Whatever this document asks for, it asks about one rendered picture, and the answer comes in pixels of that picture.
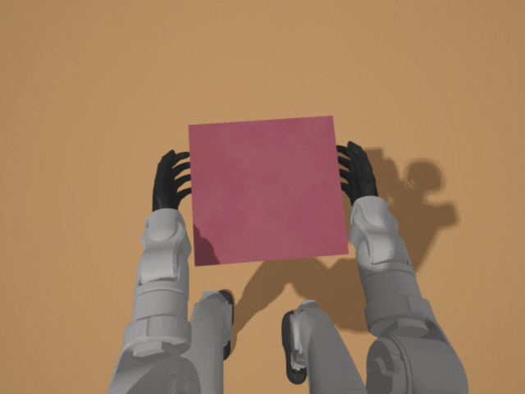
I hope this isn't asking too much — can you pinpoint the robot right upper arm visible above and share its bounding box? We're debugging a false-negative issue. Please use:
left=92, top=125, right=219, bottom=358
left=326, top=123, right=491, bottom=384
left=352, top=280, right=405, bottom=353
left=366, top=335, right=468, bottom=394

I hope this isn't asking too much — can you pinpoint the robot left upper arm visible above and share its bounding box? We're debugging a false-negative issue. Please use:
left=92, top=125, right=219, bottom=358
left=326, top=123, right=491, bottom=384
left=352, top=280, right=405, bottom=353
left=107, top=355, right=201, bottom=394

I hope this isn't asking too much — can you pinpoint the left robot thigh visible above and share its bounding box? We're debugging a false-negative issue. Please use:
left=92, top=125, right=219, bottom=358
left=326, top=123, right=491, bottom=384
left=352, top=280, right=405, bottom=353
left=180, top=299, right=232, bottom=394

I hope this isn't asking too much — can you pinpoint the left robot forearm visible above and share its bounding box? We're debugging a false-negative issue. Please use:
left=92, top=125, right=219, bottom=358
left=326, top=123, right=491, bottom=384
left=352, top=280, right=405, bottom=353
left=107, top=208, right=191, bottom=393

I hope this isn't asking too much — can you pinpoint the carton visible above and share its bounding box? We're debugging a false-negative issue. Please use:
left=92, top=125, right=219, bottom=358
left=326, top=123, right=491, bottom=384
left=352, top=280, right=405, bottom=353
left=189, top=116, right=349, bottom=267

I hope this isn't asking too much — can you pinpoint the robot left hand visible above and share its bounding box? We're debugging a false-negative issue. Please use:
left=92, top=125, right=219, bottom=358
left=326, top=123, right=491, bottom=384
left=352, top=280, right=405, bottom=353
left=153, top=150, right=191, bottom=212

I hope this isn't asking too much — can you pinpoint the robot right hand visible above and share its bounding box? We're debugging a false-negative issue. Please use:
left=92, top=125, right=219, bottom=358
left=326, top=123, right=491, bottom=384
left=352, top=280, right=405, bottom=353
left=336, top=141, right=378, bottom=206

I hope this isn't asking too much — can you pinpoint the right robot forearm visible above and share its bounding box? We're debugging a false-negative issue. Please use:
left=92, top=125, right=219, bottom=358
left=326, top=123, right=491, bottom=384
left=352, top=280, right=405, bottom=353
left=349, top=195, right=468, bottom=383

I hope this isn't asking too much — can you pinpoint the left robot shin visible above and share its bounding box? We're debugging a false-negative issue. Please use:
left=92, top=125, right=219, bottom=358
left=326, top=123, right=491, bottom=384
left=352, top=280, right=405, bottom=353
left=192, top=290, right=228, bottom=346

